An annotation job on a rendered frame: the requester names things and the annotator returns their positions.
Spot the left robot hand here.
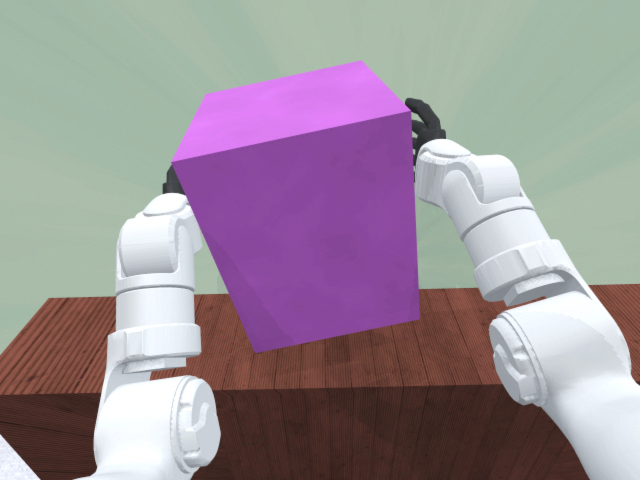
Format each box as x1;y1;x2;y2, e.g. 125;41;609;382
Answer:
163;165;186;196

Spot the robot left forearm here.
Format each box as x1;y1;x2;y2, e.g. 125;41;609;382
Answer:
94;193;203;465

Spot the robot right forearm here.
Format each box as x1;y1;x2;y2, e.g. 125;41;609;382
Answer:
415;139;631;373

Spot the left robot upper arm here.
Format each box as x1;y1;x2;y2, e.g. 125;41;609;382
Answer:
74;375;221;480

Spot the right robot hand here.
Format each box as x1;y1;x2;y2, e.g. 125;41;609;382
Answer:
405;98;446;182

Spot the carton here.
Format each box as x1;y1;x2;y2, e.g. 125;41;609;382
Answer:
171;60;420;353

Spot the right robot upper arm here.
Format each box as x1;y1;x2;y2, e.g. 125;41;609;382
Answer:
489;291;640;480

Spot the pedestal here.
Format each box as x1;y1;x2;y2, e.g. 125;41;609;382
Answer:
0;284;640;480

